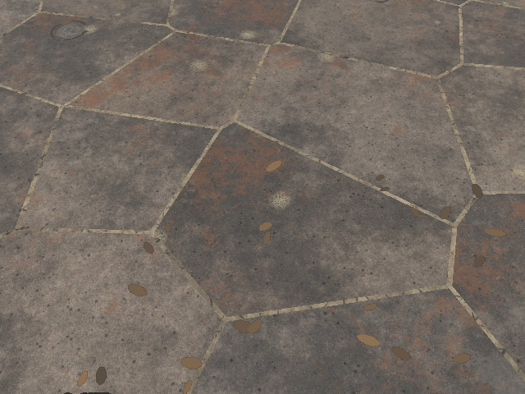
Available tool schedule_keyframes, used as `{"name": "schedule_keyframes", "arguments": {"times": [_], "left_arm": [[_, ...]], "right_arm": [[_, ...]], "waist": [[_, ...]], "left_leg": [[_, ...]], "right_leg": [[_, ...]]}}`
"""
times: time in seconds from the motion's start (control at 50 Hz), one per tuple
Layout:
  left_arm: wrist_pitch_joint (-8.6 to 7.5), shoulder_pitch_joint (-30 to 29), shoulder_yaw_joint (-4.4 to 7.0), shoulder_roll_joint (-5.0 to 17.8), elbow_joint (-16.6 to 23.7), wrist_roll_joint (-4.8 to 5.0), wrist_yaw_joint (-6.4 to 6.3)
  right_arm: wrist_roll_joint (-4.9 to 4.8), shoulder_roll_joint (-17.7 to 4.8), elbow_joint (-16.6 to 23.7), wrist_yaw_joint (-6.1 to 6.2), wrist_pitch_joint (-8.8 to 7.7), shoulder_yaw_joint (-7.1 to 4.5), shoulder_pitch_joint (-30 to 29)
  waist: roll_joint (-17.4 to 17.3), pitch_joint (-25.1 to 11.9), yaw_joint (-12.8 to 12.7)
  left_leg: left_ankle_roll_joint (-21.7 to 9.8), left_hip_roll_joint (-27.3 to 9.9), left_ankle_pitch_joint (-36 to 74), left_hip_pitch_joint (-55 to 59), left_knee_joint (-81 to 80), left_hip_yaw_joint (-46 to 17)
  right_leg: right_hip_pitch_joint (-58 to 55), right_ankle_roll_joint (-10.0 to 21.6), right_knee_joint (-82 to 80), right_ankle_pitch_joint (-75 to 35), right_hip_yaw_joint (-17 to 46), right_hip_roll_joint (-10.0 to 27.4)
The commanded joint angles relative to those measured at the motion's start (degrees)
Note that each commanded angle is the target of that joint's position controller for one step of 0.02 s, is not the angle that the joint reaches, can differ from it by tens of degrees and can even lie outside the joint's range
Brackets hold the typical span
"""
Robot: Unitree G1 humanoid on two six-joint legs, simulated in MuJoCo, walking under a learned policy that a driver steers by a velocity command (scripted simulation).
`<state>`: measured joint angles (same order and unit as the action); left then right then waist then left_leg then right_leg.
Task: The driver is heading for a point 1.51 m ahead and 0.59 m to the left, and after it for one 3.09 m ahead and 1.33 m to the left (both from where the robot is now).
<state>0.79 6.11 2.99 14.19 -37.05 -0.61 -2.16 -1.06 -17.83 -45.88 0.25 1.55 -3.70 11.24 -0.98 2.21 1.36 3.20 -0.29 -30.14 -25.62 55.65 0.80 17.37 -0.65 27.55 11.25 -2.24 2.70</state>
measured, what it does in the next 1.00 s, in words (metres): walks ahead, turning left: left foot, then right foot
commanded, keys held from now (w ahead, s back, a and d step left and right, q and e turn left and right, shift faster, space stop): q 0.44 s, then w+q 0.42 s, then w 0.14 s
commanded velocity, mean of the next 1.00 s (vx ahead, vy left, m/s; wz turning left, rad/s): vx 0.18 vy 0.00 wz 0.53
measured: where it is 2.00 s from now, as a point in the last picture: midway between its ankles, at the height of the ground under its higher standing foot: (100, 326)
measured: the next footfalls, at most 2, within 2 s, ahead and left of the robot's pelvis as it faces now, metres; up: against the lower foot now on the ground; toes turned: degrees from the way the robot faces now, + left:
left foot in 0.14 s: +0.05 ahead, +0.13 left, +0.00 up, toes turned +8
right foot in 0.64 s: +0.12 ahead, -0.07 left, +0.00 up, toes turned +27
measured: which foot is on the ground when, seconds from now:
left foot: up 0.00-0.12, down 0.14-0.66, up 0.68-1.00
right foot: down 0.00-0.14, up 0.16-0.62, down 0.64-1.00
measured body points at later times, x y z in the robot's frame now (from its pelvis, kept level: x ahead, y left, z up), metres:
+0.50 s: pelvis +0.01 +0.04 +0.01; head +0.04 +0.08 +0.45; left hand +0.09 +0.36 -0.11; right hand +0.23 -0.19 -0.08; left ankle +0.01 +0.12 -0.74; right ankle +0.08 -0.12 -0.69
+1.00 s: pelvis +0.13 +0.09 +0.00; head +0.16 +0.11 +0.45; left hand -0.03 +0.33 -0.12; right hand +0.44 +0.01 -0.09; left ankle +0.17 +0.31 -0.69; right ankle +0.09 -0.09 -0.74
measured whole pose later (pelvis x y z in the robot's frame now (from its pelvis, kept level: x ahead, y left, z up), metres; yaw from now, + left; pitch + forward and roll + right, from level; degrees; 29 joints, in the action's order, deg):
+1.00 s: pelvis +0.13 +0.09 +0.00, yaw +34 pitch +2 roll -1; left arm -4.1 22.5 3.6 15.7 -47.5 0.7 -0.4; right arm -1.3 -16.7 -34.8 -2.3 -1.2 -3.3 8.0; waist -2.2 0.9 -5.4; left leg 1.1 -4.1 -6.3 -38.1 43.6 -2.0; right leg -4.1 -1.7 13.5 19.6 -6.6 2.1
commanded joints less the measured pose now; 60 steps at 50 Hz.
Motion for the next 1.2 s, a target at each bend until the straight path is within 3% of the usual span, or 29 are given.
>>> {"name": "schedule_keyframes", "arguments": {"times": [0.02,0.1,0.12,0.14,0.16,0.18,0.2,0.24,0.26,0.3,0.4,0.5,0.56,0.62,0.64,0.66,0.68,0.7,0.72,0.78,0.9,1.0,1.04,1.08,1.1,1.12,1.14,1.16,1.2], "left_arm": [[-0.57,-3.3,3.3,9.7,2.4,0.08,-0.25],[-0.04,-3.0,3.82,10.7,0.7,1.35,-0.41],[0.09,-2.7,3.75,10.2,0.1,1.81,-0.46],[0.23,0.4,3.46,8.5,-1.4,1.65,-0.3],[0.42,2.3,2.46,5.1,-0.5,-0.94,-0.03],[0.2,-4.6,2.63,6.5,2.2,-0.66,-0.6],[0.17,-5.8,3.22,8.4,2.1,0.26,-0.98],[0.28,-3.3,3.96,9.3,-0.2,0.19,-1.74],[0.35,-2.4,4.22,9.7,-0.7,0.0,-1.98],[0.03,-0.9,4.12,8.6,-1.3,0.45,-1.58],[-0.61,-2.3,3.39,7.0,-1.1,0.67,-1.07],[-1.83,-2.9,3.27,7.7,-0.9,1.19,0.32],[-3.64,-2.8,3.33,8.2,-0.7,1.72,1.34],[-5.42,2.6,3.61,7.7,-2.7,2.27,2.03],[-5.65,6.2,4.18,9.2,-3.8,2.04,1.83],[-5.63,12.0,4.62,11.9,-4.7,1.01,1.43],[-5.79,14.1,5.34,16.3,-5.4,-1.0,2.01],[-6.25,10.1,5.0,14.3,-4.5,-0.66,2.04],[-6.23,7.5,4.07,11.0,-3.7,0.48,1.5],[-5.96,8.2,2.97,9.0,-3.7,0.65,0.55],[-6.06,12.3,2.82,10.2,-5.3,0.27,1.11],[-5.44,15.3,3.36,13.2,-7.9,2.3,1.95],[-4.99,15.5,3.57,14.5,-8.9,2.89,2.11],[-4.57,15.4,3.12,14.2,-9.6,2.85,1.8],[-4.97,15.6,2.06,12.2,-8.6,1.65,1.56],[-5.96,21.2,-0.8,3.6,-5.6,0.17,2.14],[-7.3,17.5,0.36,8.7,-7.0,1.81,2.37],[-7.79,12.0,1.41,11.8,-4.6,3.73,2.56],[-7.93,8.9,1.03,10.2,-4.3,2.17,2.16]], "right_arm": [[0.14,-2.8,4.0,0.26,1.09,-0.98,2.0],[0.11,-4.1,5.5,-1.56,1.08,-1.61,2.7],[0.34,-4.3,4.9,-1.78,1.03,-1.96,4.6],[1.0,-5.9,5.0,-1.5,0.89,-2.6,5.1],[1.26,-13.9,6.8,-0.23,0.62,-4.38,4.9],[3.53,-15.8,8.4,-0.84,-0.34,-4.2,5.5],[3.96,-14.1,8.5,-1.14,-1.5,-3.76,4.8],[1.53,-10.6,8.8,-0.37,-2.16,-2.94,-0.1],[0.67,-9.4,9.2,0.18,-1.89,-2.44,-1.6],[0.78,-8.4,9.6,1.0,-1.46,-1.97,-1.2],[0.51,-9.2,10.4,2.05,-0.72,-2.47,0.3],[0.32,-9.7,11.2,1.75,-0.22,-2.86,-0.1],[0.18,-9.7,11.3,1.29,-0.38,-2.83,-0.1],[-0.27,-8.5,11.9,1.28,-0.22,-2.3,-2.2],[-0.23,-6.8,12.4,1.37,-0.41,-1.77,-2.5],[0.06,-2.3,12.5,1.21,-0.68,-0.52,-1.4],[-0.72,-3.6,15.5,1.09,-1.47,-0.91,-3.0],[-0.34,-7.4,15.6,0.86,-2.11,-1.75,-3.7],[-0.19,-8.9,14.4,0.49,-2.21,-2.34,-2.6],[0.04,-6.3,13.5,-0.54,-2.66,-2.11,-2.7],[-0.17,-1.8,16.2,-1.75,-3.37,-0.41,-7.4],[-0.35,-0.9,17.8,-3.25,-4.25,0.48,-12.3],[-0.19,-2.8,17.9,-3.45,-4.39,-0.34,-10.5],[-0.11,-7.1,13.8,-2.81,-4.14,-2.92,3.6],[-0.11,-10.2,11.8,-1.87,-3.53,-4.3,13.1],[0.46,-17.3,11.0,-1.33,-3.61,-5.05,15.5],[0.51,-12.0,11.4,-1.52,-4.12,-3.6,16.6],[0.89,-9.5,10.7,-1.78,-4.73,-2.57,13.1],[0.82,-6.2,10.3,-1.8,-5.22,-1.55,6.3]], "waist": [[10.6,-6.1,0.1],[10.4,-8.5,0.6],[9.1,-8.5,1.3],[3.5,-6.6,0.8],[-15.6,-4.9,-1.6],[-16.7,-5.9,2.4],[-10.3,-6.2,2.7],[-5.3,-5.3,-0.1],[-5.9,-5.4,-0.9],[-6.4,-7.4,-1.4],[-6.0,-7.4,-0.1],[-8.3,-5.7,0.8],[-9.0,-4.3,0.8],[-7.2,-3.8,-3.1],[-4.8,-4.7,-4.7],[4.1,-8.3,-5.6],[13.5,-3.4,-5.0],[12.1,1.7,-3.4],[11.0,3.1,-3.0],[8.3,2.5,-4.0],[6.8,2.8,-6.1],[6.8,5.2,-6.6],[8.0,3.5,-4.0],[7.2,-6.0,4.4],[4.6,-12.5,8.8],[-14.2,-22.1,3.8],[-10.0,-27.3,6.9],[-8.6,-16.9,6.3],[-3.4,-7.6,2.4]], "left_leg": [[0.6,-2.5,4.5,1.3,-2.8,0.2],[-2.1,-1.2,14.5,8.6,-17.7,3.3],[-3.6,0.4,18.5,12.5,-22.7,4.3],[-5.7,0.0,24.8,15.8,-28.5,0.5],[-12.0,-14.9,43.6,21.3,-34.3,-21.2],[-22.4,-22.1,46.2,17.9,-37.7,-32.6],[-22.4,-20.1,41.1,18.0,-38.0,-29.7],[-16.6,-14.6,34.4,18.7,-36.3,-23.0],[-15.4,-13.3,35.2,18.0,-36.2,-21.3],[-15.2,-11.6,37.6,18.4,-36.0,-19.9],[-15.5,-10.4,32.5,21.5,-35.8,-22.0],[-16.5,-8.5,6.6,15.6,-39.4,-27.8],[-16.8,-7.8,-0.3,13.2,-39.9,-31.5],[-14.4,-4.3,-3.5,7.2,-36.9,-31.5],[-11.8,-1.8,-5.1,0.9,-32.1,-28.8],[-8.1,3.6,-7.4,-6.6,-15.7,-20.0],[-6.8,8.0,-5.2,-19.7,-5.3,-12.3],[-5.7,1.9,-0.3,-23.8,1.7,-11.9],[-4.7,0.7,4.2,-24.9,4.2,-11.0],[-2.3,-1.6,13.6,-24.7,8.5,-8.6],[-0.5,-3.5,24.0,-20.4,-2.0,-4.3],[-3.6,-2.5,23.4,-10.4,-17.4,0.6],[-6.2,-0.4,19.9,-4.6,-21.1,2.2],[-9.7,3.8,23.2,16.9,-25.8,4.9],[-11.6,-1.5,23.8,34.4,-23.2,-2.5],[-21.5,-19.3,11.3,51.5,-29.3,-34.8],[-23.1,-22.0,7.9,50.2,-37.3,-46.1],[-20.2,-19.6,11.5,43.7,-37.7,-36.0],[-17.5,-15.1,21.5,28.5,-39.2,-22.5]], "right_leg": [[-4.2,11.8,-8.1,-20.9,6.6,13.2],[-6.0,9.9,-3.6,-17.0,4.3,14.4],[-4.2,7.8,-0.5,-12.2,2.7,13.2],[0.2,3.7,6.3,-2.5,-0.9,10.3],[14.0,-3.3,24.1,18.6,-7.2,2.2],[20.3,-3.7,35.8,29.5,2.2,-3.6],[21.7,-2.7,40.8,26.6,5.9,-2.4],[22.6,-1.9,39.6,17.1,7.3,-0.5],[21.4,-2.3,38.8,14.2,7.5,-0.4],[18.8,-3.1,39.4,10.3,7.2,-1.8],[18.2,-4.7,26.6,7.5,8.0,-3.1],[11.5,-4.2,15.2,8.2,7.7,-4.1],[6.8,-2.5,8.7,10.2,7.2,-4.9],[-6.2,0.3,-5.2,2.6,5.7,-4.8],[-15.0,1.9,-7.5,1.4,7.6,-1.1],[-23.8,5.4,-9.9,10.5,18.5,9.9],[-21.9,12.0,-16.4,25.2,37.3,18.7],[-18.3,13.7,-17.3,29.3,37.9,20.5],[-18.1,12.1,-17.5,27.0,32.3,17.4],[-18.2,8.8,-18.1,11.5,19.5,12.9],[-15.4,9.7,-19.7,-4.2,5.5,10.7],[-14.8,9.7,-20.2,-9.3,1.7,12.8],[-17.6,9.1,-15.9,-24.0,0.8,14.0],[-14.9,6.4,1.7,-44.4,-4.1,11.3],[-2.9,4.0,16.8,-32.7,-5.0,9.5],[18.3,0.1,39.9,13.3,-3.3,-0.6],[22.0,0.5,48.2,21.3,7.6,-1.8],[27.3,1.3,50.0,17.5,7.1,0.8],[24.7,1.9,43.4,8.9,5.7,5.3]]}}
